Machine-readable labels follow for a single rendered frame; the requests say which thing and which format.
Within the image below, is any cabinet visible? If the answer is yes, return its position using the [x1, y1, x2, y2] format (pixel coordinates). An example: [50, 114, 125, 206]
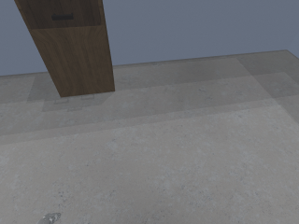
[14, 0, 115, 98]

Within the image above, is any drawer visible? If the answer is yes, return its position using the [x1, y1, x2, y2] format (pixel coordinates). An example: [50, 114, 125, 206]
[19, 0, 102, 30]

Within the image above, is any handle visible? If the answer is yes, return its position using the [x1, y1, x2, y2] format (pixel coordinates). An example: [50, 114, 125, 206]
[51, 13, 74, 21]

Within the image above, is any robot left hand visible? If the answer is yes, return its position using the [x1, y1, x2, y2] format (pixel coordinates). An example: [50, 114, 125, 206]
[36, 212, 61, 224]

